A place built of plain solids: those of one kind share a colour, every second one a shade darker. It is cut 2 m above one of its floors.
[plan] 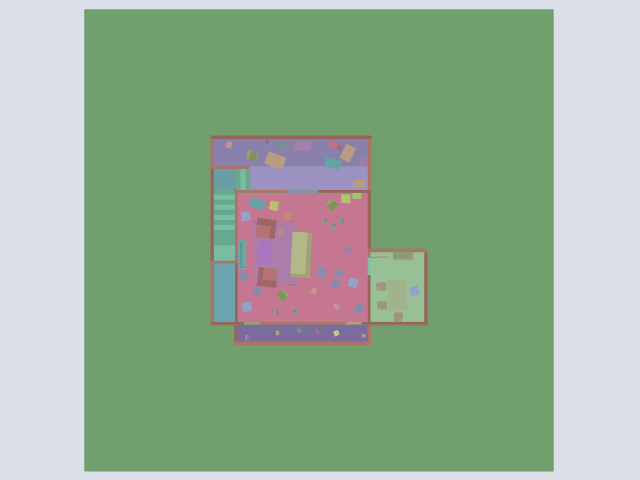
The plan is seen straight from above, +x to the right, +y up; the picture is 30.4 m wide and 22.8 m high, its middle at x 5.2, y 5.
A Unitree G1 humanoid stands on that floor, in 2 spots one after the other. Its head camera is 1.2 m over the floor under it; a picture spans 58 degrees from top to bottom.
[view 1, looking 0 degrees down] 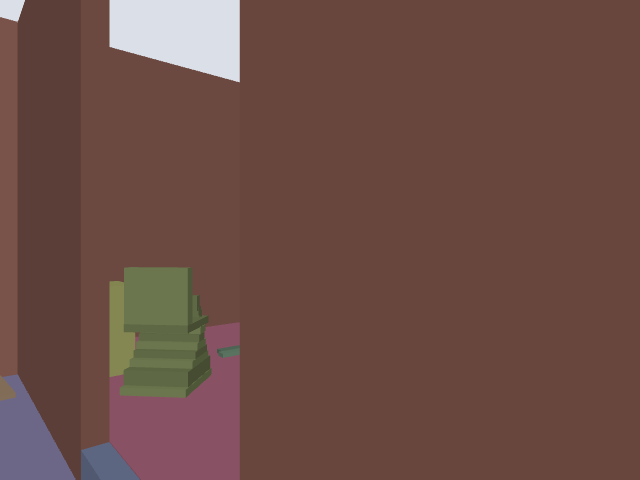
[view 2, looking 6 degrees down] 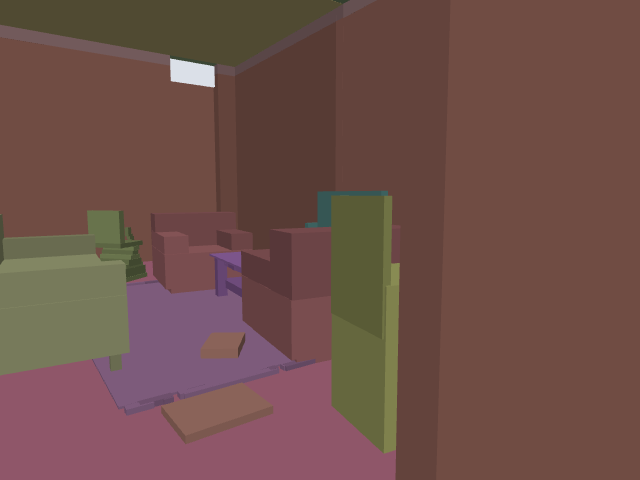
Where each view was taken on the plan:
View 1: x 2.78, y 7.87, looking -41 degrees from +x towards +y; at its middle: wall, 0.76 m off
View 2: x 4.38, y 7.98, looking -125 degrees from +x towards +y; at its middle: armchair_club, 2.48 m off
